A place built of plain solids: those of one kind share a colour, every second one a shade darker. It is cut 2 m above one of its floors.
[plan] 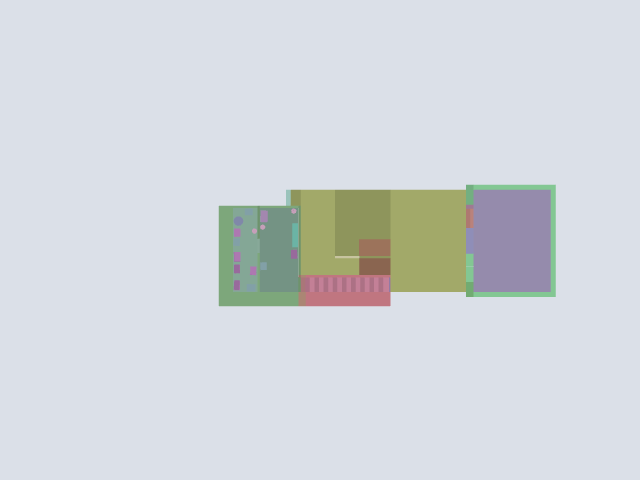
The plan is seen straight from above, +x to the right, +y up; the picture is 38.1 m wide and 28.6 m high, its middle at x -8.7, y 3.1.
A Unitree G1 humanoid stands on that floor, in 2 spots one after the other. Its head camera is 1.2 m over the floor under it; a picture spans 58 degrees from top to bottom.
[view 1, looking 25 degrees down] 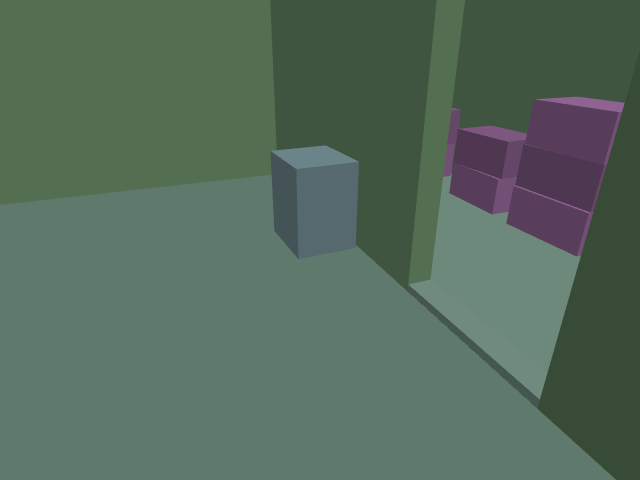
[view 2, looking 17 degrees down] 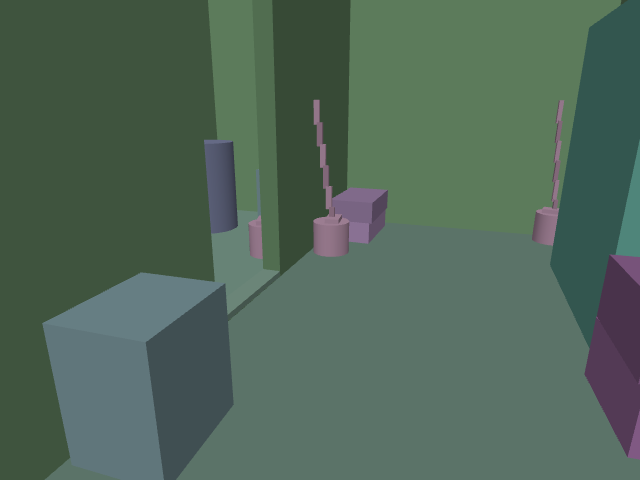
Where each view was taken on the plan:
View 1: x -11.14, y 3.95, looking -112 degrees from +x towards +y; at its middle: tea_chest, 2.59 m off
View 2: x -11.03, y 0.43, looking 109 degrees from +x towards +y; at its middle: bucket_mop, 3.63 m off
